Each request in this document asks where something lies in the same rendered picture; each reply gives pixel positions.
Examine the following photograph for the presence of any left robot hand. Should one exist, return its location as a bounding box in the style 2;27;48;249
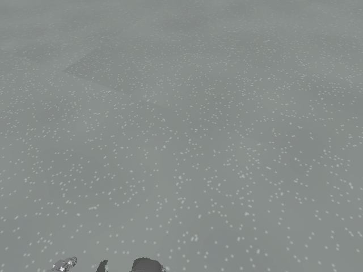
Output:
46;257;77;272

